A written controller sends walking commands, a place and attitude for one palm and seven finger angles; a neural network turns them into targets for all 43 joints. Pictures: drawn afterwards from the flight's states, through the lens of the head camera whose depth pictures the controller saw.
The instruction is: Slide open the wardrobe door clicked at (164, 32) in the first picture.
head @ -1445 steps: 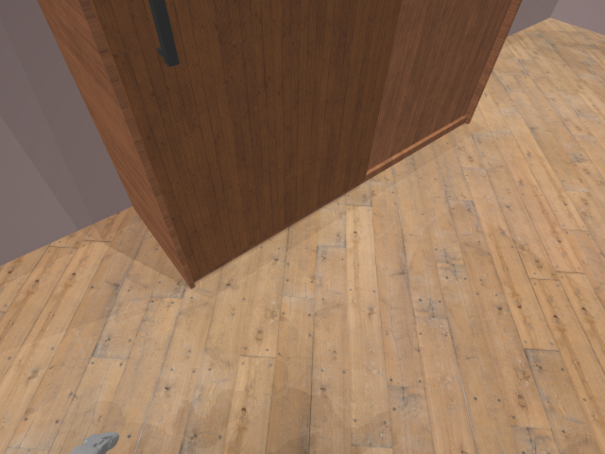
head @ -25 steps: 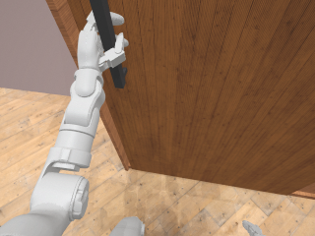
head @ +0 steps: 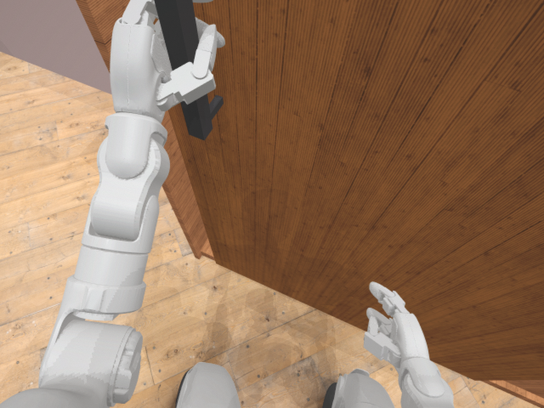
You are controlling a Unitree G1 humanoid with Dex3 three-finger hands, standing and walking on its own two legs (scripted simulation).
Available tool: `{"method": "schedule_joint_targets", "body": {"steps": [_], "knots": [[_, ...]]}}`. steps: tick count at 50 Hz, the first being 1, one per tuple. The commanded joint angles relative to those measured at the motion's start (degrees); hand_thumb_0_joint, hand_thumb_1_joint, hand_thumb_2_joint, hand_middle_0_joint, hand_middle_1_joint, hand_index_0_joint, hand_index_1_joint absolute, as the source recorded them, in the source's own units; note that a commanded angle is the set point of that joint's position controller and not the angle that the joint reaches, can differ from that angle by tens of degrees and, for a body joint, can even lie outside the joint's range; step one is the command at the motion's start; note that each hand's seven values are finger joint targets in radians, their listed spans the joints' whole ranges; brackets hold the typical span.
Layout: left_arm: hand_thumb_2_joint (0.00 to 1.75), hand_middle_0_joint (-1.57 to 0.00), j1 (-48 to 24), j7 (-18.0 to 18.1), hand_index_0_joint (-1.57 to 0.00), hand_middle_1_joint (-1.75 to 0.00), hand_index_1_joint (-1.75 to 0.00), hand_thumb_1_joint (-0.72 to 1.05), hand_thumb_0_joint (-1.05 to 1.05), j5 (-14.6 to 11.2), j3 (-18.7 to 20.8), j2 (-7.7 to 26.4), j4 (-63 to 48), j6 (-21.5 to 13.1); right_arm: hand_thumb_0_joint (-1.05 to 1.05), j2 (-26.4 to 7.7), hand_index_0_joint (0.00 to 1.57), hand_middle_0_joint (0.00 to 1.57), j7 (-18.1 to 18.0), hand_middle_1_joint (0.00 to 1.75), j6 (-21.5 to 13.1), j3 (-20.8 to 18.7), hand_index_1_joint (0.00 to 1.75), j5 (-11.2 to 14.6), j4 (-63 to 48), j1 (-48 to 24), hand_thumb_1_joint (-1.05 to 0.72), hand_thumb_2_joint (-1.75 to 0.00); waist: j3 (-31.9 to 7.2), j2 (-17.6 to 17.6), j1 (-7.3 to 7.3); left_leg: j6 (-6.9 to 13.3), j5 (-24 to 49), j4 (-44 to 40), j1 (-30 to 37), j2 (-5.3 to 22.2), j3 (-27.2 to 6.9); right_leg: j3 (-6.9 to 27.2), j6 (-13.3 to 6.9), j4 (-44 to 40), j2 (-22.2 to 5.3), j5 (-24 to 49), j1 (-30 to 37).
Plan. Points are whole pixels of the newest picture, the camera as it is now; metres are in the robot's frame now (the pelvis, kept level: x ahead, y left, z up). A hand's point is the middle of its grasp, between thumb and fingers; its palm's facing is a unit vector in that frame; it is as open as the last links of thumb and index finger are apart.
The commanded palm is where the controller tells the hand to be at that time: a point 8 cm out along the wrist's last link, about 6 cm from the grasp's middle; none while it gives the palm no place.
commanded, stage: step sideways, sliding the door along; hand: left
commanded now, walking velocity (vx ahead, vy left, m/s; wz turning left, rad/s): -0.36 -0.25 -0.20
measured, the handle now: (195, 40) +0.42 +0.22 +0.23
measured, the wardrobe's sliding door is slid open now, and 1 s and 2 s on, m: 0.07 0.43 0.50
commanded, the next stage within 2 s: stop walking and hold the door there in 1.62 s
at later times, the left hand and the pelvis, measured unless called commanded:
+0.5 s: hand (341, 115) +0.37 +0.05 +0.23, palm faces +0.22 -0.98 -0.01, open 6.5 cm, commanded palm +0.33 +0.03 +0.21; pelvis +0.02 -0.12 +0.02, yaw -2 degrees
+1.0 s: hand out of the picture +0.32 -0.16 +0.23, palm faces -0.01 -1.00 -0.01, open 6.5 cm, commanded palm +0.30 -0.16 +0.22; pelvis -0.02 -0.25 +0.01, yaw -5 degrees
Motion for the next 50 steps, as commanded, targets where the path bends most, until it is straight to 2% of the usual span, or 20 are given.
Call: {"method": "schedule_joint_targets", "body": {"steps": [1, 2, 3, 6, 9, 11, 12, 14, 20, 30, 32, 33, 34, 36, 39, 43, 44, 45, 46, 50], "knots": [[0.90, -0.45, -21.2, -2.4, -0.45, -1.40, -1.40, 0.90, 0.00, 0.9, -8.6, -2.6, -21.4, -8.2, 0.00, -9.7, 0.20, 0.20, -0.7, 0.30, -4.1, -3.6, 0.30, 1.8, -6.5, -0.6, -0.90, -0.90, -33.0, 16.0, -12.50, 17.6, 42.4, 11.1, 14.8, -1.4, 6.4, -4.7, -0.5, -19.8, 4.2, 18.2, 13.5], [0.90, -0.45, -19.9, -2.3, -0.45, -1.40, -1.40, 0.90, 0.00, 1.6, -7.0, 0.5, -22.8, -8.5, 0.00, -8.3, 0.20, 0.20, -0.9, 0.30, -4.1, -3.2, 0.30, 2.2, -6.5, -0.6, -0.90, -0.90, -33.9, 3.5, -12.20, 14.8, 24.0, 18.4, 7.2, -6.4, 7.5, 0.3, -2.0, -23.3, -1.8, 42.0, 20.6], [0.90, -0.45, -16.2, -1.8, -0.45, -1.40, -1.40, 0.90, 0.00, 2.3, -4.6, 4.7, -23.2, -8.3, 0.00, -6.8, 0.20, 0.20, -1.9, 0.30, -4.0, -2.6, 0.30, 1.4, -6.8, -2.0, -0.90, -0.90, -33.5, -12.2, -11.64, 8.9, -12.7, 27.3, -8.2, -13.4, 7.2, 12.1, -6.7, -19.7, -12.3, 71.2, 28.1], [0.90, -0.45, -8.8, -0.7, -0.45, -1.40, -1.40, 0.90, 0.00, 1.2, -1.3, 5.5, -32.9, -8.4, 0.00, -7.8, 0.20, 0.20, -3.3, 0.30, -4.2, -2.6, 0.30, 1.0, -5.9, -1.4, -0.90, -0.90, -34.6, -23.8, -10.50, 7.7, -25.0, 36.1, -14.9, -14.8, -1.4, 15.6, -10.7, -15.1, -15.9, 76.4, 30.8], [0.90, -0.45, -5.6, 0.9, -0.45, -1.40, -1.40, 0.90, 0.00, 0.9, -2.3, 1.8, -38.1, -10.7, 0.00, -7.8, 0.20, 0.20, -3.2, 0.30, -3.9, -1.2, 0.30, 0.7, -4.0, -2.9, -0.90, -0.90, -35.4, -18.9, -12.02, 7.8, -17.9, 14.4, -12.8, -14.8, 1.3, 10.1, -11.0, -12.3, -11.7, 74.9, 34.3], [0.90, -0.45, -5.6, 1.1, -0.45, -1.40, -1.40, 0.90, 0.00, 1.3, -4.7, 0.1, -39.7, -12.9, 0.00, -8.5, 0.20, 0.20, -3.2, 0.30, -2.4, -2.0, 0.30, 0.2, -4.5, -2.6, -0.90, -0.90, -37.5, -12.7, -13.16, 7.2, 4.0, -2.9, -0.2, -12.6, 5.1, 5.7, -8.9, -7.9, -9.2, 63.6, 28.0], [0.90, -0.45, -7.0, 0.8, -0.45, -1.40, -1.40, 0.90, 0.00, 1.3, -5.1, 0.4, -41.0, -13.6, 0.00, -9.6, 0.20, 0.20, -3.2, 0.30, -1.7, -3.3, 0.30, -0.1, -4.9, -2.3, -0.90, -0.90, -38.7, -9.7, -14.24, 8.4, 21.3, -6.7, 12.6, -8.7, 3.7, 4.4, -6.9, -4.6, -6.6, 49.3, 17.6], [0.90, -0.45, -6.4, -0.4, -0.45, -1.40, -1.40, 0.90, 0.00, 1.5, -8.2, -3.4, -41.1, -13.4, 0.00, -13.1, 0.20, 0.20, -1.0, 0.30, -2.1, -5.9, 0.30, -0.1, -7.1, -1.1, -0.90, -0.90, -42.2, 8.8, -11.47, 20.9, 76.9, -2.9, 32.0, 15.2, -13.9, 4.8, -2.4, 12.9, 0.6, -15.1, -7.5], [0.90, -0.45, -9.2, -0.7, -0.45, -1.40, -1.40, 0.90, 0.00, 3.5, -9.6, -4.9, -38.9, -10.5, 0.00, -13.1, 0.20, 0.20, 1.6, 0.30, -4.3, -5.9, 0.30, -0.6, -7.3, 0.6, -0.90, -0.90, -31.3, 14.8, -12.54, 15.9, 55.4, -4.4, 23.8, 7.4, 4.1, 1.9, -0.9, 17.8, 1.1, -6.0, -10.0], [0.90, -0.45, -1.7, -1.0, -0.45, -1.40, -1.40, 0.90, 0.00, 2.8, -9.2, -3.9, -37.1, -10.1, 0.00, -11.2, 0.20, 0.20, 0.8, 0.30, -7.5, -4.0, 0.30, -0.7, -8.2, 1.5, -0.90, -0.90, -29.6, 20.7, -13.46, 12.5, 52.2, -0.7, 22.6, 3.9, 10.9, -4.2, 0.0, -11.3, 5.0, 2.7, 3.4], [0.90, -0.45, -0.3, -0.9, -0.45, -1.40, -1.40, 0.90, 0.00, 2.6, -8.3, -3.0, -37.3, -10.5, 0.00, -10.1, 0.20, 0.20, 0.9, 0.30, -7.7, -3.2, 0.30, 0.3, -8.3, 0.3, -0.90, -0.90, -32.0, 14.2, -12.14, 14.1, 41.7, 6.8, 18.8, 1.3, 9.2, -4.0, -0.1, -22.1, 4.6, 15.6, 12.2], [0.90, -0.45, -0.6, -0.9, -0.45, -1.40, -1.40, 0.90, 0.00, 2.9, -7.3, -0.9, -38.3, -10.6, 0.00, -9.0, 0.20, 0.20, 0.5, 0.30, -7.3, -2.8, 0.30, 1.0, -8.6, -0.1, -0.90, -0.90, -33.0, 4.4, -11.49, 15.4, 25.7, 12.7, 12.8, -3.7, 9.8, -1.9, -0.5, -25.4, 1.8, 36.1, 19.0], [0.90, -0.45, 0.5, -0.5, -0.45, -1.40, -1.40, 0.90, 0.00, 3.2, -5.3, 3.0, -38.7, -10.6, 0.00, -7.0, 0.20, 0.20, -0.5, 0.30, -6.9, -2.2, 0.30, 1.0, -9.3, -1.5, -0.90, -0.90, -32.9, -11.7, -11.21, 14.4, -8.2, 21.5, -0.3, -10.4, 9.9, 7.5, -3.4, -24.3, -8.2, 64.8, 25.4], [0.90, -0.45, 9.2, 0.8, -0.45, -1.40, -1.40, 0.90, 0.00, 2.5, -2.0, 4.4, -39.2, -10.1, 0.00, -7.4, 0.20, 0.20, -1.8, 0.30, -7.2, -1.7, 0.30, 0.1, -8.2, -1.6, -0.90, -0.90, -33.9, -19.8, -8.06, 8.2, -27.1, 32.2, -11.4, -17.1, 1.9, 14.8, -7.1, -19.0, -14.0, 83.0, 27.0], [0.90, -0.45, 6.7, 1.0, -0.45, -1.40, -1.40, 0.90, 0.00, 2.1, -6.3, -1.7, -46.5, -12.6, 0.00, -7.1, 0.20, 0.20, -2.0, 0.30, -6.1, -1.3, 0.30, -0.3, -5.4, -2.9, -0.90, -0.90, -35.0, -18.6, -10.93, 8.6, -22.3, 25.3, -16.2, -15.3, -1.7, 14.5, -12.6, -15.5, -13.0, 77.3, 35.0], [0.90, -0.45, 4.8, 0.6, -0.45, -1.40, -1.40, 0.90, 0.00, 3.1, -10.4, -3.8, -47.7, -15.1, 0.00, -8.3, 0.20, 0.20, -2.1, 0.30, -3.0, -2.8, 0.30, -1.0, -5.3, -2.7, -0.90, -0.90, -38.8, -12.3, -13.72, 7.8, 9.3, -3.9, 5.0, -12.9, 5.0, 6.2, -9.3, -10.1, -7.5, 59.9, 24.5], [0.90, -0.45, 3.4, 0.1, -0.45, -1.40, -1.40, 0.90, 0.00, 2.8, -12.7, -4.9, -47.8, -15.0, 0.00, -9.0, 0.20, 0.20, -2.0, 0.30, -2.5, -3.7, 0.30, -1.1, -5.9, -2.0, -0.90, -0.90, -39.4, -9.8, -14.55, 10.1, 25.0, -6.4, 16.6, -7.6, 1.9, 5.2, -7.1, -6.9, -5.5, 44.5, 13.2], [0.90, -0.45, 4.3, -0.8, -0.45, -1.40, -1.40, 0.90, 0.00, 1.8, -15.1, -6.5, -48.1, -14.3, 0.00, -11.9, 0.20, 0.20, -1.5, 0.30, -2.6, -4.8, 0.30, -0.7, -8.1, -2.4, -0.90, -0.90, -38.8, 4.2, -13.67, 16.3, 53.0, -7.9, 27.8, 6.6, -10.4, 2.5, -3.4, 2.1, 0.2, 9.8, -3.5], [0.90, -0.45, 3.3, -1.8, -0.45, -1.40, -1.40, 0.90, 0.00, 3.1, -17.4, -10.0, -44.6, -13.8, 0.00, -12.3, 0.20, 0.20, 0.0, 0.30, -2.7, -5.2, 0.30, -1.1, -9.1, -1.8, -0.90, -0.90, -40.2, 8.8, -11.83, 21.8, 68.1, -5.2, 27.5, 14.4, -15.9, 5.5, -3.1, 12.9, 1.4, -15.2, -8.2], [0.90, -0.45, -6.7, -1.0, -0.45, -1.40, -1.40, 0.90, 0.00, 3.7, -13.9, -7.6, -42.0, -11.1, 0.00, -12.1, 0.20, 0.20, 1.1, 0.30, -3.1, -4.8, 0.30, -1.6, -7.7, -1.5, -0.90, -0.90, -33.8, 10.6, -13.16, 20.3, 50.7, -5.3, 19.8, 11.3, -6.2, 7.3, -1.9, 22.8, 0.5, -9.7, -12.0]]}}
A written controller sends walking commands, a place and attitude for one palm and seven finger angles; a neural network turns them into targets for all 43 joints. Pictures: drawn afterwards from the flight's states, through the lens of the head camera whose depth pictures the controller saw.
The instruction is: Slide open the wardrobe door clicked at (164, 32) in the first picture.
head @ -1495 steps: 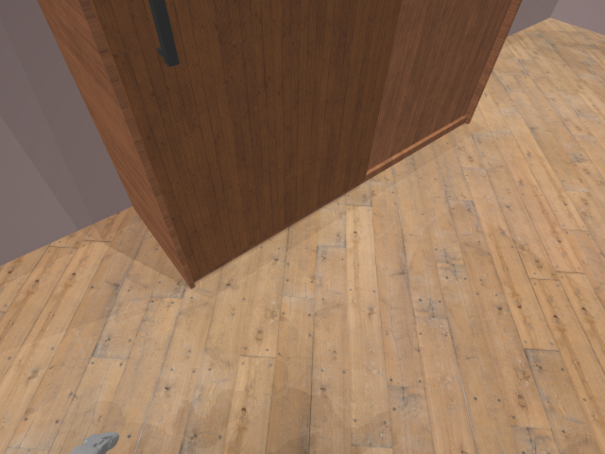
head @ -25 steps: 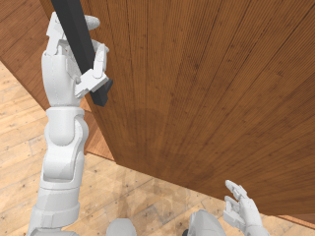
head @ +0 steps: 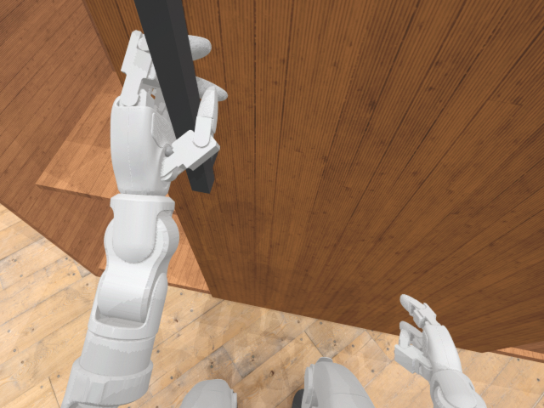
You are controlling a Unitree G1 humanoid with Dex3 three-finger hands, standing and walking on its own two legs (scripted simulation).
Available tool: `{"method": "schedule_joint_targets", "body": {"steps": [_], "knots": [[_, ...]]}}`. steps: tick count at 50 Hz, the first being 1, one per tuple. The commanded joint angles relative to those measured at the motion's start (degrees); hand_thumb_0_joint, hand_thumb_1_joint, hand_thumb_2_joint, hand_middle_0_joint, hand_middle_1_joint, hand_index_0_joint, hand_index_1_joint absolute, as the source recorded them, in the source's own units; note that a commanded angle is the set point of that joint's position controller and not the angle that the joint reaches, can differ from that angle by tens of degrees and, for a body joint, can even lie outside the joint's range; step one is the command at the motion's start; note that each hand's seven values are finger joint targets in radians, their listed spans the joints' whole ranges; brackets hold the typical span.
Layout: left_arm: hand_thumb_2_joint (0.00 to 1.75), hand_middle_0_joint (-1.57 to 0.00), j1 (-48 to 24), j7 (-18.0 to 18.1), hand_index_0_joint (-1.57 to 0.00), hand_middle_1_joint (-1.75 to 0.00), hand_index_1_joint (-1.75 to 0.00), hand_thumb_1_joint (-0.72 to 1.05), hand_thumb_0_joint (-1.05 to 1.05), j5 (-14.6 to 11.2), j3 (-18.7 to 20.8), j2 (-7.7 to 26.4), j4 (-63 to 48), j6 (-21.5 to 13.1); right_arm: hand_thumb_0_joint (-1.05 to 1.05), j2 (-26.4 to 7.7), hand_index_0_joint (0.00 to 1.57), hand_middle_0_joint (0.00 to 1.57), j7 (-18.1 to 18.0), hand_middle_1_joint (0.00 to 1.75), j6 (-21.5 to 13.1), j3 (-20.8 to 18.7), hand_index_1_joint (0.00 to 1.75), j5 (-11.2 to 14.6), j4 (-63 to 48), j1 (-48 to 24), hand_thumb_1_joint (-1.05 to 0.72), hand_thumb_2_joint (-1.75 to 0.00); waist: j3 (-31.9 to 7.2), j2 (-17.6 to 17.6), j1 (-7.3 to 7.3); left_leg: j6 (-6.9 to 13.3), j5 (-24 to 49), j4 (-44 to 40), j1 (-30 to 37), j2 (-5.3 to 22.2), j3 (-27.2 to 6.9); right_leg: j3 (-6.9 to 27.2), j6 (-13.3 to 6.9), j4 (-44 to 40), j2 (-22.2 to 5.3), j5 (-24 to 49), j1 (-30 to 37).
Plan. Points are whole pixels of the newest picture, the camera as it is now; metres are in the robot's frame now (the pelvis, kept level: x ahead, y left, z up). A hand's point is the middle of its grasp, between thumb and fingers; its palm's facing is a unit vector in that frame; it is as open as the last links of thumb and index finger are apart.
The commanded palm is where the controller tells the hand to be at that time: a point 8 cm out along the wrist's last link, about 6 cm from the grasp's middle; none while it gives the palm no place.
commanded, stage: step sideways, sliding the door along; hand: left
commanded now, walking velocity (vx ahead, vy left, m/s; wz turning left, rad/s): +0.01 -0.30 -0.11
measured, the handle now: (193, 100) +0.38 +0.14 +0.22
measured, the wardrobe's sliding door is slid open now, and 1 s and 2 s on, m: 0.43 0.50 0.50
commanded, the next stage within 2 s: stop walking and hold the door there in 0.62 s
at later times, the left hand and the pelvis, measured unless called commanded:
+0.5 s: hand (281, 141) +0.34 +0.05 +0.22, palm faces +0.37 -0.93 -0.07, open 6.7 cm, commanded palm +0.30 +0.02 +0.20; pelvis -0.04 -0.15 +0.00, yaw +0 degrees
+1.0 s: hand (271, 140) +0.34 +0.06 +0.22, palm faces +0.53 -0.81 -0.27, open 6.4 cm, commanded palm +0.30 +0.10 +0.19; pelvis -0.03 -0.25 -0.01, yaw -6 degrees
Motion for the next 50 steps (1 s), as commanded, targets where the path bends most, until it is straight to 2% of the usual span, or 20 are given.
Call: {"method": "schedule_joint_targets", "body": {"steps": [1, 5, 12, 14, 16, 17, 18, 21, 24, 26, 28, 36, 37, 38, 40, 42, 45, 46, 48, 50], "knots": [[0.90, -0.45, -24.4, -4.5, -0.45, -1.40, -1.40, 0.90, 0.00, -0.1, -9.4, -0.5, -18.0, -7.8, 0.00, -6.9, 0.20, 0.20, 1.3, 0.30, -2.6, -1.9, 0.30, 0.1, -8.5, -3.1, -0.90, -0.90, -28.1, 13.6, -5.03, 9.2, 48.0, -7.6, 21.9, 23.8, -11.5, 5.0, 2.0, 11.4, -4.7, 0.3, -7.7], [0.90, -0.45, -23.9, -5.0, -0.45, -1.40, -1.40, 0.90, 0.00, -0.4, -6.9, 1.3, -14.3, -5.3, 0.00, -7.3, 0.20, 0.20, 0.8, 0.30, -1.4, -2.2, 0.30, 0.1, -8.4, -2.1, -0.90, -0.90, -25.7, 14.9, -5.02, 5.9, 40.4, -10.3, 14.9, 19.8, -3.7, -0.8, 3.4, 2.2, -3.6, 5.6, 0.7], [0.90, -0.45, -25.2, -4.2, -0.45, -1.40, -1.40, 0.90, 0.00, -2.3, -6.4, 0.8, -9.9, -5.5, 0.00, -5.6, 0.20, 0.20, -0.1, 0.30, -2.5, -0.8, 0.30, 1.8, -8.3, -1.4, -0.90, -0.90, -27.2, 20.5, -4.93, 3.0, 32.0, -2.7, 13.3, 17.0, -1.6, -5.7, 3.3, -25.5, -0.1, 8.8, 16.3], [0.90, -0.45, -28.1, -4.1, -0.45, -1.40, -1.40, 0.90, 0.00, -1.9, -9.1, -0.4, -9.9, -5.2, 0.00, -3.5, 0.20, 0.20, -0.2, 0.30, -3.5, 0.3, 0.30, 3.6, -8.3, -1.6, -0.90, -0.90, -30.0, 7.8, -4.29, 1.4, 13.6, 8.3, 8.8, 8.6, -1.4, -2.3, 2.0, -38.1, -5.0, 27.0, 24.0], [0.90, -0.45, -27.0, -2.3, -0.45, -1.40, -1.40, 0.90, 0.00, -1.3, -4.7, 6.8, -8.5, -4.5, 0.00, -1.5, 0.20, 0.20, -2.0, 0.30, -4.0, 0.9, 0.30, 3.1, -8.2, -4.3, -0.90, -0.90, -29.3, -11.4, -2.96, 0.3, -21.4, 24.2, -10.8, -0.6, -1.6, 10.8, -4.6, -33.7, -19.1, 63.2, 31.4], [0.90, -0.45, -26.6, -1.6, -0.45, -1.40, -1.40, 0.90, 0.00, -1.4, -1.7, 9.4, -9.2, -4.5, 0.00, -2.2, 0.20, 0.20, -2.8, 0.30, -3.6, 0.9, 0.30, 2.5, -7.2, -3.9, -0.90, -0.90, -29.9, -10.8, -1.49, -1.4, -24.1, 32.4, -13.6, -2.3, -4.4, 12.6, -7.2, -31.7, -21.6, 72.9, 31.9], [0.90, -0.45, -29.1, -1.9, -0.45, -1.40, -1.40, 0.90, 0.00, -2.2, -1.8, 9.1, -11.3, -5.0, 0.00, -4.2, 0.20, 0.20, -3.2, 0.30, -3.6, -0.4, 0.30, 2.0, -6.4, -3.7, -0.90, -0.90, -30.4, -21.9, -1.61, -1.1, -24.0, 36.0, -15.7, -1.6, -7.2, 13.9, -7.8, -29.2, -20.7, 74.4, 35.6], [0.90, -0.45, -30.5, -0.5, -0.45, -1.40, -1.40, 0.90, 0.00, -2.8, -4.2, 3.1, -11.3, -5.5, 0.00, -3.0, 0.20, 0.20, -3.8, 0.30, -1.7, 1.3, 0.30, 1.9, -4.7, -3.9, -0.90, -0.90, -29.1, -12.2, -3.67, -0.7, -16.9, 15.9, -14.0, -0.9, -4.5, 5.7, -9.0, -24.6, -17.2, 68.8, 38.4], [0.90, -0.45, -33.0, -1.4, -0.45, -1.40, -1.40, 0.90, 0.00, -2.9, -3.1, 5.2, -11.7, -7.2, 0.00, -5.4, 0.20, 0.20, -4.2, 0.30, 0.1, -1.0, 0.30, 1.4, -4.8, -1.7, -0.90, -0.90, -33.1, -4.2, -6.77, -0.7, 18.9, -11.3, 15.3, 2.2, -1.5, -1.2, -3.2, -11.6, -10.6, 49.8, 21.2], [0.90, -0.45, -33.1, -2.6, -0.45, -1.40, -1.40, 0.90, 0.00, -3.7, -5.4, 2.0, -11.1, -6.9, 0.00, -8.8, 0.20, 0.20, -2.5, 0.30, -0.1, -2.8, 0.30, 1.5, -6.7, -0.8, -0.90, -0.90, -38.7, 14.6, -4.42, 11.4, 71.8, -5.4, 38.4, 29.1, -29.6, 2.9, 1.0, 6.1, -3.9, -9.9, -5.9], [0.90, -0.45, -38.3, -3.5, -0.45, -1.40, -1.40, 0.90, 0.00, -2.5, -4.4, 2.8, -10.8, -6.2, 0.00, -7.9, 0.20, 0.20, -0.6, 0.30, -0.8, -2.0, 0.30, 1.6, -6.8, -2.4, -0.90, -0.90, -34.9, 6.7, -5.34, 11.4, 57.1, -5.7, 31.3, 27.3, -19.9, 5.8, 0.8, 14.5, -3.6, -5.2, -7.0], [0.90, -0.45, -38.5, -5.6, -0.45, -1.40, -1.40, 0.90, 0.00, -2.3, -3.1, 5.2, -4.3, -1.4, 0.00, -7.7, 0.20, 0.20, 0.3, 0.30, -1.0, -2.0, 0.30, 1.4, -6.4, -0.8, -0.90, -0.90, -27.0, 19.6, -4.99, 3.8, 43.6, -9.9, 20.0, 16.3, -1.1, -3.5, 4.1, 7.4, -2.7, 8.2, -2.8], [0.90, -0.45, -23.6, -2.3, -0.45, -1.40, -1.40, 0.90, 0.00, -0.5, 29.5, 36.5, 18.2, -0.7, 0.00, -10.4, 0.20, 0.20, -1.5, 0.30, 0.7, -2.8, 0.30, 0.9, -2.0, 3.4, -0.90, -0.90, -28.5, 20.5, -3.33, 4.4, 45.6, -10.9, 20.0, 15.9, 0.3, -4.8, 4.9, 7.8, -1.5, 8.0, -3.7], [0.90, -0.45, -24.4, -3.5, -0.45, -1.40, -1.40, 0.90, 0.00, -1.4, 20.1, 27.6, 13.5, -1.1, 0.00, -8.8, 0.20, 0.20, -1.7, 0.30, 1.4, -2.0, 0.30, 0.6, -4.5, 2.9, -0.90, -0.90, -28.2, 22.1, -3.23, 5.6, 45.7, -8.6, 20.2, 15.8, -0.9, -5.5, 4.6, 2.2, -1.3, 6.2, -3.0], [0.90, -0.45, -28.5, -4.0, -0.45, -1.40, -1.40, 0.90, 0.00, -1.8, 18.3, 26.7, 10.7, -1.7, 0.00, -8.8, 0.20, 0.20, -2.3, 0.30, -0.4, -1.2, 0.30, 1.1, -4.9, 2.2, -0.90, -0.90, -26.9, 28.1, -4.26, 4.6, 45.1, -9.2, 19.4, 14.4, 2.5, -7.9, 4.5, -5.5, -0.2, 6.7, -0.4], [0.90, -0.45, -27.0, -3.4, -0.45, -1.40, -1.40, 0.90, 0.00, -2.2, 20.4, 28.7, 13.2, -2.5, 0.00, -8.8, 0.20, 0.20, -2.8, 0.30, -1.6, -0.3, 0.30, 1.4, -4.8, 2.7, -0.90, -0.90, -25.9, 30.1, -4.51, 3.7, 43.6, -8.2, 17.9, 14.0, 3.1, -8.4, 3.7, -13.5, 0.9, 6.2, 4.4], [0.90, -0.45, -20.2, -2.3, -0.45, -1.40, -1.40, 0.90, 0.00, -1.7, 28.6, 37.1, 21.0, -3.4, 0.00, -9.7, 0.20, 0.20, -3.5, 0.30, -2.3, 0.4, 0.30, 1.9, -4.5, 3.5, -0.90, -0.90, -26.7, 21.9, -2.70, 1.5, 31.3, 0.4, 14.3, 10.8, 3.8, -8.0, 2.9, -32.2, 0.4, 18.8, 16.1], [0.90, -0.45, -20.5, -2.2, -0.45, -1.40, -1.40, 0.90, 0.00, -1.2, 29.8, 39.3, 21.3, -4.0, 0.00, -8.8, 0.20, 0.20, -3.6, 0.30, -2.1, 0.8, 0.30, 2.3, -4.5, 3.8, -0.90, -0.90, -28.0, 14.5, -2.81, 0.6, 24.9, 6.7, 11.9, 7.7, 3.2, -5.3, 2.6, -37.5, -2.4, 28.7, 21.1], [0.90, -0.45, -15.9, -1.5, -0.45, -1.40, -1.40, 0.90, 0.00, -0.2, 37.0, 47.8, 27.1, -3.7, 0.00, -7.2, 0.20, 0.20, -5.1, 0.30, -1.2, 1.5, 0.30, 1.9, -5.8, 0.2, -0.90, -0.90, -28.7, -10.8, -1.44, -0.9, -20.9, 27.5, -13.0, -2.9, -2.2, 18.3, -4.8, -33.2, -22.2, 68.5, 33.7], [0.90, -0.45, -10.4, -0.7, -0.45, -1.40, -1.40, 0.90, 0.00, 0.0, 40.7, 50.0, 36.5, -2.0, 0.00, -9.0, 0.20, 0.20, -6.1, 0.30, -0.5, 1.8, 0.30, 1.3, -2.9, 1.5, -0.90, -0.90, -24.0, -3.9, -2.55, -1.1, -15.7, 29.9, -14.6, -1.0, -8.5, 15.7, -5.6, -34.6, -24.7, 64.2, 28.8]]}}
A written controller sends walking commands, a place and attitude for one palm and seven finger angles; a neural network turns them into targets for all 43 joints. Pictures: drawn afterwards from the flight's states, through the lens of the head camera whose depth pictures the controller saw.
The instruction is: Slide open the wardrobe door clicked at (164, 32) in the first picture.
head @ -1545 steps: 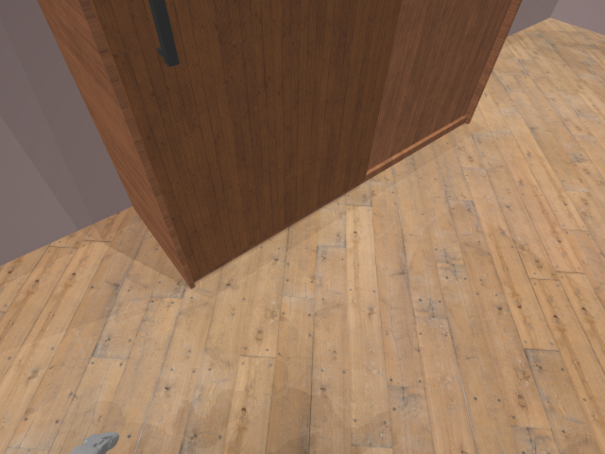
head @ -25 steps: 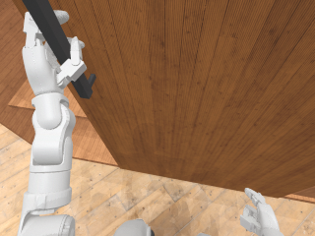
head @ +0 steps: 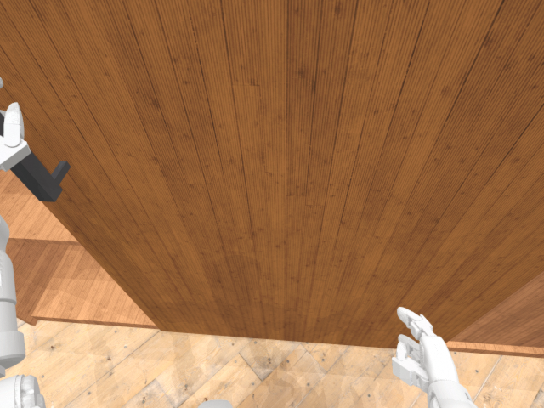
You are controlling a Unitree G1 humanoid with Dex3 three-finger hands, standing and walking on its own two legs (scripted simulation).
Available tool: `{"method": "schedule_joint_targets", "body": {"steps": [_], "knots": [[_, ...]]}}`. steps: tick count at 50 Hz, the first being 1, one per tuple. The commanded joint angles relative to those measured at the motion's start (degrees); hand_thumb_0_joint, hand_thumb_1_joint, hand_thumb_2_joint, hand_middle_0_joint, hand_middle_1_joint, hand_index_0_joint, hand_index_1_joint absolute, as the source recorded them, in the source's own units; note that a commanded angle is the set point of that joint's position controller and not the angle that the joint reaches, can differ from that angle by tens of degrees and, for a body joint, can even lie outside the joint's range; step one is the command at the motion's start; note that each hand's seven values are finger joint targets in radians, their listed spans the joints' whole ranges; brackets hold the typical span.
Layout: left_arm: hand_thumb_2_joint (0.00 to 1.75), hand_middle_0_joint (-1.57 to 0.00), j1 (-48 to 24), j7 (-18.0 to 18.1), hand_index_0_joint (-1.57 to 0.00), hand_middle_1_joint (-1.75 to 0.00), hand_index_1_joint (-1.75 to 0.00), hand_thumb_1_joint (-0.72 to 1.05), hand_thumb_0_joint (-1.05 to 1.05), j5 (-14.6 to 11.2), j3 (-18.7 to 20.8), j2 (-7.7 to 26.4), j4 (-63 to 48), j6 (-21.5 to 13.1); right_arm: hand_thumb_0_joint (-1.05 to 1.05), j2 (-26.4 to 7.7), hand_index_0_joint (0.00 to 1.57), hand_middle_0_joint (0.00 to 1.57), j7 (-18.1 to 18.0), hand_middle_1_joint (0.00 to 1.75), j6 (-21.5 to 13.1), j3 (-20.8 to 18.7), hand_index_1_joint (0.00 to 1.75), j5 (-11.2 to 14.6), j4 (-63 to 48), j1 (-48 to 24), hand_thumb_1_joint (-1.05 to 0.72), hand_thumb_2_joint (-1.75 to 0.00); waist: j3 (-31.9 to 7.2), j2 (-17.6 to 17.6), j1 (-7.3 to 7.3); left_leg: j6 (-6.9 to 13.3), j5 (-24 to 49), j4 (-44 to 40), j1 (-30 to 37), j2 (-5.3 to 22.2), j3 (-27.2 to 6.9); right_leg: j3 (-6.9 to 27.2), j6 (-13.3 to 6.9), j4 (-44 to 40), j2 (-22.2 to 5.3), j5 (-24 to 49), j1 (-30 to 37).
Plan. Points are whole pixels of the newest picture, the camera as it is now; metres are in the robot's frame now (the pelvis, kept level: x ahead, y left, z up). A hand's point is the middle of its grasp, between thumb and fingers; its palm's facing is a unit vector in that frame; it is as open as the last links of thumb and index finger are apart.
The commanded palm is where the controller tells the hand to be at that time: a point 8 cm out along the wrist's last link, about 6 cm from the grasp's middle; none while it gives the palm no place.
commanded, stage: stop walking and hold the door there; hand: left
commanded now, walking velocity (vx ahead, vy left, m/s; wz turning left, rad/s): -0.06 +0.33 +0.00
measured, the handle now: (6, 118) +0.37 +0.37 +0.23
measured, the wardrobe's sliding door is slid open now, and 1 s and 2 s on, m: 0.50 0.50 0.50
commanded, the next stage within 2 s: none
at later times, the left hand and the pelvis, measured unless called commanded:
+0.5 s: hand (13, 139) +0.34 +0.34 +0.23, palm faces +0.49 -0.86 -0.16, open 5.9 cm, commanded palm +0.30 +0.38 +0.20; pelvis -0.07 +0.04 +0.02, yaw -5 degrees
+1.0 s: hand (11, 140) +0.33 +0.34 +0.23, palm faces +0.45 -0.88 -0.16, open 5.7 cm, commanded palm +0.29 +0.38 +0.20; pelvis -0.13 +0.05 +0.01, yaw -7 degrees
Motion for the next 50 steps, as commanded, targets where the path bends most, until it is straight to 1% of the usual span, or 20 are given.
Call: {"method": "schedule_joint_targets", "body": {"steps": [1, 2, 4, 6, 13, 16, 18, 19, 20, 24, 26, 27, 29, 30, 31, 33, 37, 40, 45, 50], "knots": [[0.90, -0.45, -11.1, 2.2, -0.45, -1.40, -1.40, 0.90, 0.00, 1.0, 13.2, 24.9, -3.3, -3.0, 0.00, -8.3, 0.20, 0.20, -2.0, 0.30, -0.7, -3.8, 0.30, 1.0, -4.2, 1.4, -0.90, -0.90, -22.9, -22.7, -1.79, 1.3, -5.4, 20.9, -13.6, -8.4, -6.4, 22.1, -7.0, -7.9, -20.8, 48.9, 24.2], [0.90, -0.45, -13.8, 2.7, -0.45, -1.40, -1.40, 0.90, 0.00, 0.6, 13.7, 23.9, -4.2, -3.8, 0.00, -9.0, 0.20, 0.20, -2.3, 0.30, -1.3, -4.4, 0.30, 1.1, -3.9, -1.0, -0.90, -0.90, -22.3, -25.5, -1.82, 0.8, -3.2, 22.8, -13.7, -8.5, -7.8, 19.8, -7.1, -6.8, -19.9, 48.5, 23.1], [0.90, -0.45, -10.4, 2.9, -0.45, -1.40, -1.40, 0.90, 0.00, 1.5, 15.6, 24.0, 2.0, -4.6, 0.00, -9.1, 0.20, 0.20, -2.7, 0.30, -1.1, -4.3, 0.30, 0.6, -2.2, -0.8, -0.90, -0.90, -21.7, -22.9, -2.14, 0.6, 1.1, 20.5, -11.6, -8.8, -6.2, 13.7, -6.6, -7.2, -17.6, 43.5, 19.2], [0.90, -0.45, -9.4, 2.5, -0.45, -1.40, -1.40, 0.90, 0.00, 1.9, 14.4, 23.7, 5.0, -4.8, 0.00, -9.3, 0.20, 0.20, -2.9, 0.30, -0.3, -4.3, 0.30, 0.6, -1.7, -0.9, -0.90, -0.90, -20.5, -18.0, -2.07, 1.2, 3.1, 14.1, -8.1, -9.7, -4.2, 12.6, -6.0, -9.2, -17.1, 35.5, 15.0], [0.90, -0.45, -15.7, 2.6, -0.45, -1.40, -1.40, 0.90, 0.00, 2.8, 11.7, 24.2, 4.2, -6.6, 0.00, -10.5, 0.20, 0.20, -3.7, 0.30, -1.5, -5.2, 0.30, -0.1, 0.1, 3.4, -0.90, -0.90, -18.1, -14.0, -2.07, 2.8, 6.4, -11.1, 3.8, -10.5, 0.7, 13.5, -5.8, -15.8, -14.3, 1.5, 4.0], [0.90, -0.45, -19.6, 2.2, -0.45, -1.40, -1.40, 0.90, 0.00, 2.9, 7.7, 22.0, 1.2, -8.1, 0.00, -11.4, 0.20, 0.20, -3.9, 0.30, -1.1, -5.5, 0.30, -0.1, 0.4, 4.7, -0.90, -0.90, -16.8, -3.2, -3.04, 3.7, 14.6, -25.3, 10.5, -7.8, -0.2, 9.4, -2.6, -10.6, -8.2, -3.2, 1.6], [0.90, -0.45, -21.3, 2.0, -0.45, -1.40, -1.40, 0.90, 0.00, 2.4, 6.2, 20.4, -0.3, -8.4, 0.00, -12.9, 0.20, 0.20, -3.7, 0.30, -0.8, -5.2, 0.30, 1.0, -1.6, 4.4, -0.90, -0.90, -14.1, 11.3, -1.62, 9.0, 20.2, -31.0, 4.3, 4.2, -14.0, 2.8, 0.4, 0.8, 0.9, -6.6, 0.6], [0.90, -0.45, -21.3, 1.7, -0.45, -1.40, -1.40, 0.90, 0.00, 3.0, 4.2, 18.9, 0.6, -8.2, 0.00, -10.8, 0.20, 0.20, -3.9, 0.30, -0.7, -4.7, 0.30, 0.6, -1.7, 4.1, -0.90, -0.90, -13.2, 15.0, -2.34, 10.6, 19.0, -33.3, -1.0, 5.5, -14.3, 3.5, 0.1, 8.4, 1.4, -10.1, 2.1], [0.90, -0.45, -23.0, 2.0, -0.45, -1.40, -1.40, 0.90, 0.00, 3.4, 6.8, 22.8, 0.2, -8.4, 0.00, -10.5, 0.20, 0.20, -4.2, 0.30, -0.7, -4.9, 0.30, -0.1, -1.5, 4.5, -0.90, -0.90, -11.8, 16.9, -2.33, 12.0, 18.3, -34.7, -3.9, 6.2, -16.1, 5.1, 0.2, 13.8, 0.6, -11.8, 1.7], [0.90, -0.45, -22.6, 1.8, -0.45, -1.40, -1.40, 0.90, 0.00, 3.1, 5.4, 21.0, 5.6, -6.2, 0.00, -11.9, 0.20, 0.20, -4.3, 0.30, -1.7, -4.8, 0.30, 0.4, 0.0, 7.6, -0.90, -0.90, -14.1, 8.6, -2.21, 9.1, 23.5, -25.4, 1.8, 2.2, -7.0, 3.2, 0.7, 0.7, 0.9, -7.8, 4.3], [0.90, -0.45, -25.0, 1.6, -0.45, -1.40, -1.40, 0.90, 0.00, 3.2, 4.6, 22.0, 6.5, -5.7, 0.00, -12.3, 0.20, 0.20, -4.5, 0.30, -1.7, -4.5, 0.30, 0.4, -0.1, 7.8, -0.90, -0.90, -16.2, 6.4, -2.69, 6.7, 25.8, -21.7, 4.0, 0.5, -6.3, 2.9, 0.8, -9.1, 0.4, -2.5, 7.9], [0.90, -0.45, -26.3, 1.3, -0.45, -1.40, -1.40, 0.90, 0.00, 3.4, 2.7, 20.3, 7.2, -5.7, 0.00, -12.0, 0.20, 0.20, -4.4, 0.30, -1.9, -4.3, 0.30, 0.1, 0.0, 7.9, -0.90, -0.90, -17.1, 5.0, -3.26, 5.6, 25.3, -19.8, 3.2, -0.3, -5.5, 4.8, 0.0, -11.4, -1.2, 1.7, 10.5], [0.90, -0.45, -26.2, 1.7, -0.45, -1.40, -1.40, 0.90, 0.00, 4.4, 5.9, 24.9, 11.3, -5.9, 0.00, -11.9, 0.20, 0.20, -4.6, 0.30, -1.5, -4.3, 0.30, -0.4, 0.3, 9.3, -0.90, -0.90, -18.5, -0.3, -4.41, 3.4, 24.4, -15.7, 0.4, -3.5, -1.7, 10.2, -2.6, -10.2, -7.7, 16.2, 13.0], [0.90, -0.45, -24.5, 1.6, -0.45, -1.40, -1.40, 0.90, 0.00, 4.7, 6.0, 25.6, 14.1, -5.6, 0.00, -11.8, 0.20, 0.20, -4.7, 0.30, -1.2, -4.2, 0.30, -0.5, 0.5, 9.4, -0.90, -0.90, -18.4, 0.8, -4.68, 3.2, 25.1, -15.8, 0.9, -4.7, -1.0, 9.0, -2.6, -9.0, -8.6, 23.9, 13.5], [0.90, -0.45, -24.2, 1.7, -0.45, -1.40, -1.40, 0.90, 0.00, 4.0, 9.3, 28.5, 14.6, -5.2, 0.00, -11.7, 0.20, 0.20, -4.6, 0.30, -0.9, -4.3, 0.30, 0.3, 0.7, 10.1, -0.90, -0.90, -22.0, -7.1, -3.83, 2.8, 24.2, -14.4, 0.5, -5.3, -1.0, 9.9, -2.7, -8.1, -8.2, 23.6, 15.7], [0.90, -0.45, -27.7, 1.2, -0.45, -1.40, -1.40, 0.90, 0.00, 3.3, 8.2, 27.7, 16.1, -5.0, 0.00, -11.2, 0.20, 0.20, -5.1, 0.30, -0.7, -4.0, 0.30, 0.5, 0.3, 8.1, -0.90, -0.90, -20.2, -11.5, -3.44, 3.3, 17.4, -14.6, 2.7, -5.9, -1.7, 11.3, -2.6, -10.2, -9.0, 14.7, 9.9], [0.90, -0.45, -31.5, 0.4, -0.45, -1.40, -1.40, 0.90, 0.00, 3.1, 2.3, 22.4, 18.8, -5.3, 0.00, -11.8, 0.20, 0.20, -5.6, 0.30, -0.8, -3.5, 0.30, 0.2, 0.5, 7.9, -0.90, -0.90, -16.6, 0.1, -3.94, 5.9, 9.0, -26.5, 6.1, 0.8, -8.9, 6.0, 0.1, -7.9, -1.5, -7.4, 1.1], [0.90, -0.45, -32.8, 1.0, -0.45, -1.40, -1.40, 0.90, 0.00, 3.3, 1.9, 23.1, 21.9, -5.5, 0.00, -12.0, 0.20, 0.20, -6.0, 0.30, -0.6, -3.5, 0.30, 0.4, 0.8, 8.5, -0.90, -0.90, -13.7, 4.9, -3.45, 8.5, -3.9, -35.8, -2.8, 4.9, -14.8, 4.8, 0.0, 0.2, 0.3, -9.0, 6.0], [0.90, -0.45, -35.3, 0.5, -0.45, -1.40, -1.40, 0.90, 0.00, 3.4, 0.8, 23.1, 25.5, -5.4, 0.00, -12.5, 0.20, 0.20, -6.1, 0.30, -0.9, -4.0, 0.30, 0.5, 1.4, 10.4, -0.90, -0.90, -15.6, 4.3, -3.90, 6.4, -0.8, -31.4, -2.6, 0.7, -7.0, 4.1, -0.6, -5.9, -0.6, -5.7, 10.3], [0.90, -0.45, -36.8, 0.1, -0.45, -1.40, -1.40, 0.90, 0.00, 4.2, -0.1, 23.8, 29.7, -5.5, 0.00, -12.6, 0.20, 0.20, -5.8, 0.30, -0.7, -4.5, 0.30, 0.3, 2.4, 12.0, -0.90, -0.90, -13.6, -6.6, -5.07, 3.8, 4.6, -18.1, 3.8, -5.5, -1.1, 12.4, -3.0, -17.4, -7.8, -16.2, -1.6]]}}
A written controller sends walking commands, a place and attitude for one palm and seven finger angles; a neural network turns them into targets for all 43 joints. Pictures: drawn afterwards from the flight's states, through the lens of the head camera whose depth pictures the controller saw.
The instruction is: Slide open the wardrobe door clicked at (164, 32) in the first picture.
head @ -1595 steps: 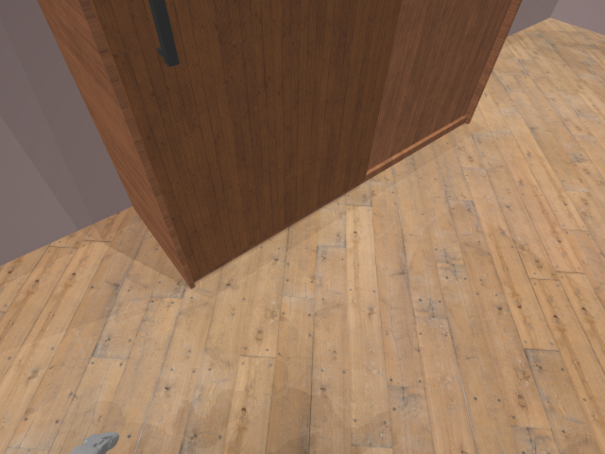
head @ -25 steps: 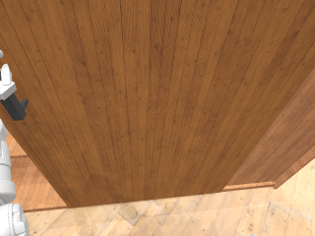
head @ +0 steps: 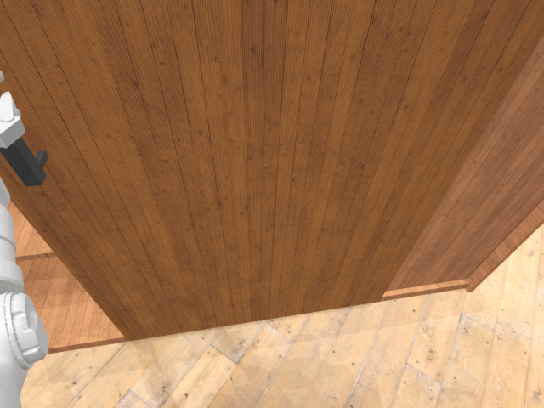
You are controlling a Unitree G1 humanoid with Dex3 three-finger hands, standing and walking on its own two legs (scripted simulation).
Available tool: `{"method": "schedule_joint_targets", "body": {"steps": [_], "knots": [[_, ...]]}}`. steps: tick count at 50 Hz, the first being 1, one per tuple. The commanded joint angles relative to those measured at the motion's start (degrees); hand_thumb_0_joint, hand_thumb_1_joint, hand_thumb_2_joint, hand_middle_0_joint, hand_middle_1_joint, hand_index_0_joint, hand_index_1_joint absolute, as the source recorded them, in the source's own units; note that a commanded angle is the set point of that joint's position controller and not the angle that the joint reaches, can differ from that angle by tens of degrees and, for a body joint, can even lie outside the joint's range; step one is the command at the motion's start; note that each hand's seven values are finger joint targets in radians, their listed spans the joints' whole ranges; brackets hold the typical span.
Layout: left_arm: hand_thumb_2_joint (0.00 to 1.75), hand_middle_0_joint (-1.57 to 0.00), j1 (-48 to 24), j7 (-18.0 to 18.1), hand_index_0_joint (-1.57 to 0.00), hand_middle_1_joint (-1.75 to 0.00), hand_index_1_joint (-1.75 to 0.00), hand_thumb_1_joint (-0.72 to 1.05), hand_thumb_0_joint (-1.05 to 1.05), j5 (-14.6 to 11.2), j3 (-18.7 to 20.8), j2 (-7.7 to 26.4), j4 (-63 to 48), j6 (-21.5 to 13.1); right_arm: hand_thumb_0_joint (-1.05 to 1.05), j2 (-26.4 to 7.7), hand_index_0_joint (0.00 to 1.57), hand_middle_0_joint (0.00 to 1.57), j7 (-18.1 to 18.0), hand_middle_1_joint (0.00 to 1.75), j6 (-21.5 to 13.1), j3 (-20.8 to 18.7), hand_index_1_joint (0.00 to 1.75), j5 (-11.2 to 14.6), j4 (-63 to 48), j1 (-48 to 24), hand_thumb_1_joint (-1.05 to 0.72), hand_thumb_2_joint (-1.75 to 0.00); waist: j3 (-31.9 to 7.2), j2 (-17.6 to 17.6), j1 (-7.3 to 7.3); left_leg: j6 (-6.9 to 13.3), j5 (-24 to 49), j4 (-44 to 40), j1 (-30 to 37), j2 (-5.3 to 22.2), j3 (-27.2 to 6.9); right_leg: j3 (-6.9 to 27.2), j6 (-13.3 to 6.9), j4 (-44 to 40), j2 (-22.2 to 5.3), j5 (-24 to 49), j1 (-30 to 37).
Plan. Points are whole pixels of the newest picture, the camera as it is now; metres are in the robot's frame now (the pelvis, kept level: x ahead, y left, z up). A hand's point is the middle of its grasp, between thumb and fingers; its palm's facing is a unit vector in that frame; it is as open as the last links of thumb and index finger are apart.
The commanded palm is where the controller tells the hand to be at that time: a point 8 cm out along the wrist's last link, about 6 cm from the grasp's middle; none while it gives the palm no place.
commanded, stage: stop walking and hold the door there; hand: left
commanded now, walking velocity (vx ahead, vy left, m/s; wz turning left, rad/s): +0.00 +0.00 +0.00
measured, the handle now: out of the picture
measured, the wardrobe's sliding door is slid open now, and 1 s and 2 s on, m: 0.50 0.50 0.50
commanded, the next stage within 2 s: loosen the grip on the handle in 1.54 s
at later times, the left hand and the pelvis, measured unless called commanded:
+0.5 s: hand (10, 126) +0.43 +0.35 +0.21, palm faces +0.44 -0.87 -0.21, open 5.7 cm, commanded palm +0.39 +0.38 +0.19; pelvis +0.03 +0.06 -0.01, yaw +6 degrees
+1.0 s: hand (13, 127) +0.42 +0.35 +0.21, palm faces +0.42 -0.89 -0.16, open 5.7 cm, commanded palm +0.39 +0.38 +0.19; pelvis +0.03 +0.07 +0.00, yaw +9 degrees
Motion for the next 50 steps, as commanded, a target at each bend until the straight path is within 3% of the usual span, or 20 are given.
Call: {"method": "schedule_joint_targets", "body": {"steps": [1, 8, 10, 12, 15, 16, 19, 22, 23, 24, 25, 29, 35, 37, 40, 41, 42, 45, 48, 50], "knots": [[0.90, -0.45, -15.8, 0.4, -0.45, -1.40, -1.40, 0.90, 0.00, 1.2, 2.8, 18.6, -5.3, -2.6, 0.00, -10.0, 0.20, 0.20, -0.9, 0.30, -1.9, -3.4, 0.30, 0.2, -5.3, -1.4, -0.90, -0.90, -9.1, -3.1, 2.02, -0.4, -12.1, -0.4, 6.8, 1.8, -5.2, 9.4, -3.2, -12.4, -8.7, -17.6, -4.7], [0.90, -0.45, -13.9, 0.0, -0.45, -1.40, -1.40, 0.90, 0.00, 0.8, 1.1, 15.3, -5.8, -3.5, 0.00, -10.5, 0.20, 0.20, -0.7, 0.30, -2.2, -3.8, 0.30, 0.5, -5.3, -1.4, -0.90, -0.90, -8.3, 1.0, 3.00, 1.3, -14.9, -7.3, 3.1, 5.4, -11.1, 5.1, -0.9, -5.7, -4.3, -14.9, -1.4], [0.90, -0.45, -13.5, 0.0, -0.45, -1.40, -1.40, 0.90, 0.00, 0.8, 0.5, 15.5, -6.8, -3.5, 0.00, -10.6, 0.20, 0.20, -0.4, 0.30, -1.6, -4.5, 0.30, 0.5, -5.1, -1.4, -0.90, -0.90, -7.1, 0.7, 2.72, 1.0, -16.5, -1.9, 1.8, 1.9, -7.2, 8.1, -2.5, -8.8, -9.0, -19.2, -2.3], [0.90, -0.45, -14.2, 0.1, -0.45, -1.40, -1.40, 0.90, 0.00, 1.0, 0.2, 15.2, -8.3, -3.9, 0.00, -10.0, 0.20, 0.20, 0.0, 0.30, -1.3, -4.7, 0.30, 0.4, -5.1, -1.6, -0.90, -0.90, -6.7, -6.3, 3.16, -0.4, -14.3, 8.1, -0.9, -1.3, -5.4, 16.7, -5.8, -13.8, -17.4, -21.2, -1.1], [0.90, -0.45, -15.9, 0.3, -0.45, -1.40, -1.40, 0.90, 0.00, 0.7, 2.0, 16.6, -10.3, -3.8, 0.00, -10.7, 0.20, 0.20, 0.2, 0.30, -1.4, -5.1, 0.30, -0.1, -4.2, -3.4, -0.90, -0.90, -7.6, -9.1, 4.70, -1.1, -15.2, 19.5, -9.5, -1.3, -9.2, 21.3, -10.2, -12.5, -25.6, -2.1, 8.4], [0.90, -0.45, -16.4, 0.0, -0.45, -1.40, -1.40, 0.90, 0.00, 0.7, 0.7, 14.6, -12.1, -3.9, 0.00, -10.0, 0.20, 0.20, 0.4, 0.30, -1.6, -4.7, 0.30, -0.2, -4.5, -3.4, -0.90, -0.90, -8.0, -10.1, 4.81, -1.0, -17.0, 19.5, -9.7, -0.3, -10.3, 18.3, -9.9, -10.3, -26.3, 3.7, 9.8], [0.90, -0.45, -16.2, -0.3, -0.45, -1.40, -1.40, 0.90, 0.00, 0.7, 1.5, 13.9, -13.5, -4.5, 0.00, -8.9, 0.20, 0.20, 0.7, 0.30, -1.7, -4.4, 0.30, -0.7, -4.2, -4.4, -0.90, -0.90, -9.1, -14.7, 4.01, -1.2, -14.3, 9.9, -1.9, -0.3, -7.1, 7.1, -5.8, -5.2, -22.5, 11.2, 7.4], [0.90, -0.45, -17.2, -0.9, -0.45, -1.40, -1.40, 0.90, 0.00, 0.0, -3.4, 7.4, -19.9, -5.7, 0.00, -7.3, 0.20, 0.20, 0.6, 0.30, -1.1, -4.6, 0.30, -0.5, -4.2, -6.7, -0.90, -0.90, -9.3, -7.6, 2.45, -1.7, 1.7, -3.8, 12.3, -3.2, -0.8, -0.6, -1.3, 5.0, -16.6, 11.1, -0.6], [0.90, -0.45, -18.5, -1.2, -0.45, -1.40, -1.40, 0.90, 0.00, -0.4, -5.0, 5.2, -24.0, -6.5, 0.00, -8.5, 0.20, 0.20, 0.6, 0.30, -1.3, -5.0, 0.30, -0.4, -5.0, -7.0, -0.90, -0.90, -10.8, 1.9, 2.63, -0.1, 5.8, -6.8, 15.1, 1.5, -6.0, -3.0, 0.2, 13.4, -12.0, 7.5, -4.5], [0.90, -0.45, -19.4, -1.7, -0.45, -1.40, -1.40, 0.90, 0.00, -1.3, -9.0, 0.3, -28.0, -7.2, 0.00, -9.1, 0.20, 0.20, 0.7, 0.30, -1.1, -5.1, 0.30, 0.2, -6.5, -7.3, -0.90, -0.90, -11.9, 16.0, 2.67, 4.9, 23.8, -7.5, 18.8, 10.9, -18.1, -5.4, 2.7, 25.2, -3.7, -11.5, -12.1], [0.90, -0.45, -21.4, -2.6, -0.45, -1.40, -1.40, 0.90, 0.00, -1.4, -13.3, -3.6, -32.9, -7.6, 0.00, -7.7, 0.20, 0.20, 1.1, 0.30, -1.0, -4.5, 0.30, 0.6, -7.8, -6.0, -0.90, -0.90, -13.2, 17.4, 2.21, 8.6, 35.0, -7.5, 20.8, 14.5, -21.5, -2.5, 2.2, 32.8, -1.7, -25.0, -14.5], [0.90, -0.45, -19.7, -2.0, -0.45, -1.40, -1.40, 0.90, 0.00, -2.0, -17.5, -9.9, -37.8, -4.1, 0.00, -6.7, 0.20, 0.20, 1.2, 0.30, -2.2, -4.4, 0.30, 0.9, -7.7, -6.0, -0.90, -0.90, -15.6, 1.0, 1.77, 10.0, 27.7, -5.5, 19.9, 14.2, -19.1, 2.0, 1.6, 30.7, -2.0, -14.7, -12.4], [0.90, -0.45, -21.3, -1.4, -0.45, -1.40, -1.40, 0.90, 0.00, -1.8, -14.1, -5.0, -40.6, -1.2, 0.00, -4.6, 0.20, 0.20, 1.6, 0.30, -3.1, -1.1, 0.30, 0.0, -9.1, -8.7, -0.90, -0.90, -19.2, 10.9, 3.61, 7.7, 24.6, -4.1, 21.1, 12.5, -14.1, 1.4, 0.3, 8.1, 0.3, -9.6, -2.5], [0.90, -0.45, -21.8, -1.1, -0.45, -1.40, -1.40, 0.90, 0.00, -1.8, -12.9, -3.7, -40.6, -1.0, 0.00, -4.4, 0.20, 0.20, 1.8, 0.30, -2.8, -0.6, 0.30, 0.0, -9.7, -10.1, -0.90, -0.90, -20.2, 10.3, 4.28, 5.5, 20.4, -1.0, 17.3, 11.8, -13.4, 2.8, -0.4, -2.3, -0.5, -3.4, 5.6], [0.90, -0.45, -18.9, -0.7, -0.45, -1.40, -1.40, 0.90, 0.00, -1.6, -12.5, -3.0, -37.5, 0.0, 0.00, -3.6, 0.20, 0.20, 1.8, 0.30, -2.7, -0.5, 0.30, 0.1, -10.1, -9.4, -0.90, -0.90, -20.7, -7.1, 2.99, -1.1, 0.7, 7.5, 5.1, 1.7, -5.4, 14.1, -5.1, -5.8, -12.7, 23.4, 16.1], [0.90, -0.45, -18.6, -0.6, -0.45, -1.40, -1.40, 0.90, 0.00, -2.6, -10.9, -2.6, -36.9, 0.4, 0.00, -3.7, 0.20, 0.20, 1.9, 0.30, -3.1, -0.9, 0.30, 0.8, -10.8, -10.0, -0.90, -0.90, -19.0, -15.2, 4.20, -2.0, -11.8, 12.4, 0.4, -1.6, -5.9, 15.9, -6.3, -5.4, -14.5, 34.3, 19.1], [0.90, -0.45, -18.9, -0.6, -0.45, -1.40, -1.40, 0.90, 0.00, -2.6, -11.2, -3.6, -36.3, 0.3, 0.00, -3.8, 0.20, 0.20, 1.8, 0.30, -3.5, -0.8, 0.30, 0.9, -10.8, -11.0, -0.90, -0.90, -18.5, -15.8, 4.87, -1.8, -17.2, 15.3, -2.8, -2.3, -7.2, 15.2, -6.3, -3.8, -15.6, 40.8, 21.5], [0.90, -0.45, -16.6, 0.0, -0.45, -1.40, -1.40, 0.90, 0.00, -2.2, -7.9, -1.3, -34.7, 0.2, 0.00, -3.4, 0.20, 0.20, 0.6, 0.30, -3.6, -0.3, 0.30, 0.3, -10.0, -11.7, -0.90, -0.90, -17.3, -7.0, 5.57, -1.5, -15.3, 8.1, -3.7, -2.0, -6.1, 10.7, -6.5, -0.6, -14.7, 45.2, 24.6], [0.90, -0.45, -16.7, 0.2, -0.45, -1.40, -1.40, 0.90, 0.00, -2.1, -7.8, -1.9, -34.7, -0.8, 0.00, -3.6, 0.20, 0.20, 0.0, 0.30, -2.8, -0.6, 0.30, -0.1, -9.3, -10.5, -0.90, -0.90, -18.8, -5.5, 5.53, -1.7, -3.3, -1.3, 3.9, -2.3, -3.9, 8.2, -4.9, 1.0, -12.3, 42.4, 22.0], [0.90, -0.45, -19.0, -0.2, -0.45, -1.40, -1.40, 0.90, 0.00, -2.8, -12.2, -5.8, -38.6, -1.4, 0.00, -4.5, 0.20, 0.20, 0.2, 0.30, -2.5, -1.2, 0.30, 0.2, -9.4, -10.6, -0.90, -0.90, -19.5, -1.9, 4.78, -0.4, 16.3, -5.5, 13.8, 1.9, -5.5, 4.8, -1.8, 2.4, -9.4, 35.0, 15.8]]}}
